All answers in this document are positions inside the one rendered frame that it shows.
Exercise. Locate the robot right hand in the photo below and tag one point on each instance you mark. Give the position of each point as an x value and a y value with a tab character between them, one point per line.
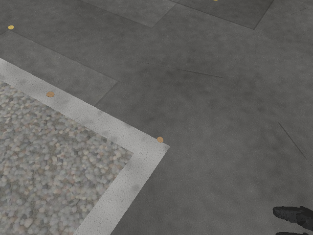
302	216

